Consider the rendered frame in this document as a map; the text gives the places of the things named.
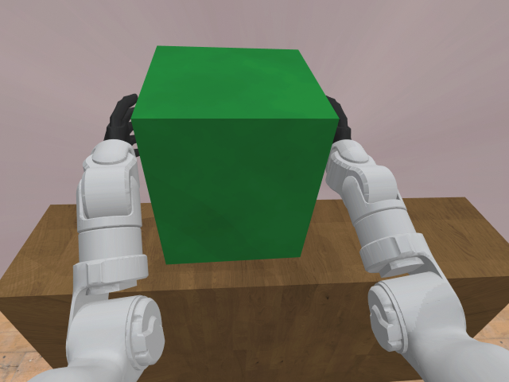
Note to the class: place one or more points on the left robot forearm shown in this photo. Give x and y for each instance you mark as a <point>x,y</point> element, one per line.
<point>109,218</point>

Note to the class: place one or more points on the robot left hand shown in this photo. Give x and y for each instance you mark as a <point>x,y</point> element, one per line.
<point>119,126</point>

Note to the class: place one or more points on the carton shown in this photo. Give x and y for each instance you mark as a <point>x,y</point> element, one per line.
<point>233,143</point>

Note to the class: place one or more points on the pedestal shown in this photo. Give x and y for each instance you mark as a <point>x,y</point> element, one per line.
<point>302,319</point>

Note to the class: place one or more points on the robot right upper arm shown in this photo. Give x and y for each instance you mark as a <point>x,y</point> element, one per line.
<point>419,317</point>

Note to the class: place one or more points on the robot right hand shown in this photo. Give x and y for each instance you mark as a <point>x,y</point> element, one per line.
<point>343,131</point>

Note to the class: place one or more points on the right robot forearm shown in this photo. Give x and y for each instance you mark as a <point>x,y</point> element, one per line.
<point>389,243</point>

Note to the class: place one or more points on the robot left upper arm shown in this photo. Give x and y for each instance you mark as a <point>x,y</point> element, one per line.
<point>112,340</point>

